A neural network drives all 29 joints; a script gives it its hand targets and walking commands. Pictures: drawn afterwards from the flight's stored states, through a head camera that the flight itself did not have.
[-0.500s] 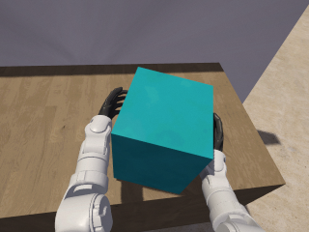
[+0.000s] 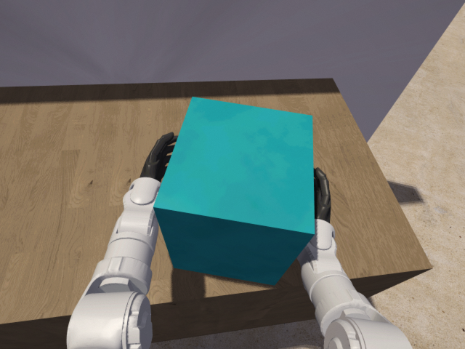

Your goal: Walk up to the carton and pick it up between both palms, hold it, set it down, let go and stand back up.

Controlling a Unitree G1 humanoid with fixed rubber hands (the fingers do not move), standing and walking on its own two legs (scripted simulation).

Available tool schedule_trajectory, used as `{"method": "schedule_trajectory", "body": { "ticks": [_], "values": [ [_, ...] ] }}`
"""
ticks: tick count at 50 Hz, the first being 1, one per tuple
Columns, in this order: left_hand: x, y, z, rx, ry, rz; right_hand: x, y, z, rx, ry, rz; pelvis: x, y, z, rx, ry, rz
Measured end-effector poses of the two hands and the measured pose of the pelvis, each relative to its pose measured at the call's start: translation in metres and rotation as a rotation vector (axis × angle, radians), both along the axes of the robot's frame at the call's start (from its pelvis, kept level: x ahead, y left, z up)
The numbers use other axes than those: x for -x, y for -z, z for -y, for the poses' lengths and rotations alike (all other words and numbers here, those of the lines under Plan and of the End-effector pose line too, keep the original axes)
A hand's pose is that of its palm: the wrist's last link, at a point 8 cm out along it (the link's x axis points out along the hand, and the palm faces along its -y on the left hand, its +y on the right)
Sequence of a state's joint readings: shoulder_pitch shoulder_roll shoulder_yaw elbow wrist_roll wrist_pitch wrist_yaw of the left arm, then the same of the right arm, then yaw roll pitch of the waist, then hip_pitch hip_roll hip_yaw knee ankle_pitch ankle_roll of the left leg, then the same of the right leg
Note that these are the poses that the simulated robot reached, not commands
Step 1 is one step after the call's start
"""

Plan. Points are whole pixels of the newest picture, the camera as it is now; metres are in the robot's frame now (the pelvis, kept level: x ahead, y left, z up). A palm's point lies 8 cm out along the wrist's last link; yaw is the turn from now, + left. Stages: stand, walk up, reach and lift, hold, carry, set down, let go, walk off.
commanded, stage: set down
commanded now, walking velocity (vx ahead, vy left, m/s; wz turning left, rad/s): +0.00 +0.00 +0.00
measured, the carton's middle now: (236, 198) +0.37 -0.01 +0.02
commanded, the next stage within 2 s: none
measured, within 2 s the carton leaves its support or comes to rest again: neither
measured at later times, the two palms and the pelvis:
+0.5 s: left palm (143, 198) +0.37 +0.15 +0.04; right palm (334, 249) +0.27 -0.17 +0.00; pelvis -0.03 +0.00 +0.00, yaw +0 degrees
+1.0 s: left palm (121, 238) +0.30 +0.18 +0.04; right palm (351, 285) +0.21 -0.18 +0.01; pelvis -0.07 -0.01 +0.00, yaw +0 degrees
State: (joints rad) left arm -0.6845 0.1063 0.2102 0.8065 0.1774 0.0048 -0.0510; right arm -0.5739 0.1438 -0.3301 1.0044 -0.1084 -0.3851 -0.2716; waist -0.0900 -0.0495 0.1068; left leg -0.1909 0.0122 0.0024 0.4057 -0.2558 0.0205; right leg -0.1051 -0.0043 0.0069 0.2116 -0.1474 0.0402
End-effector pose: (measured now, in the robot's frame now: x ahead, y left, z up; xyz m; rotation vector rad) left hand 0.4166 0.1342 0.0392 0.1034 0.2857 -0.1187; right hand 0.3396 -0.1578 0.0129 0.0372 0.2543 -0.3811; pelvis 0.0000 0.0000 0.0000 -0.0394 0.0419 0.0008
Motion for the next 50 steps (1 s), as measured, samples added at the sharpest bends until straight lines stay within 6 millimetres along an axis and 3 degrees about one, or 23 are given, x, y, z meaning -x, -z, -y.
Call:
{"method": "schedule_trajectory", "body": {
  "ticks": [7, 17, 29, 40, 45, 50],
  "values": [
    [-0.002, 0.002, 0.000, -0.032, 0.008, 0.001, -0.001, 0.006, 0.009, 0.004, 0.002, -0.004, 0.002, 0.000, 0.000, 0.000, 0.001, -0.029],
    [0.011, -0.004, -0.001, -0.014, 0.005, -0.001, 0.044, 0.027, 0.019, 0.012, 0.022, -0.054, 0.009, 0.001, -0.001, 0.001, 0.001, -0.027],
    [0.068, 0.005, -0.029, -0.005, -0.040, -0.041, 0.076, 0.006, 0.016, -0.006, 0.010, 0.016, 0.041, 0.001, 0.001, -0.002, 0.002, 0.021],
    [0.094, -0.016, -0.034, 0.020, -0.026, 0.045, 0.097, -0.009, 0.022, -0.004, 0.002, -0.012, 0.065, 0.003, 0.007, -0.010, 0.000, 0.070],
    [0.102, -0.015, -0.034, 0.021, -0.014, 0.031, 0.106, -0.010, 0.025, -0.009, 0.017, -0.008, 0.069, 0.003, 0.009, -0.012, 0.000, 0.079],
    [0.117, 0.003, -0.043, 0.022, -0.022, -0.029, 0.127, 0.005, 0.024, -0.012, 0.025, -0.044, 0.069, 0.003, 0.009, -0.013, 0.000, 0.081]
  ]
}}
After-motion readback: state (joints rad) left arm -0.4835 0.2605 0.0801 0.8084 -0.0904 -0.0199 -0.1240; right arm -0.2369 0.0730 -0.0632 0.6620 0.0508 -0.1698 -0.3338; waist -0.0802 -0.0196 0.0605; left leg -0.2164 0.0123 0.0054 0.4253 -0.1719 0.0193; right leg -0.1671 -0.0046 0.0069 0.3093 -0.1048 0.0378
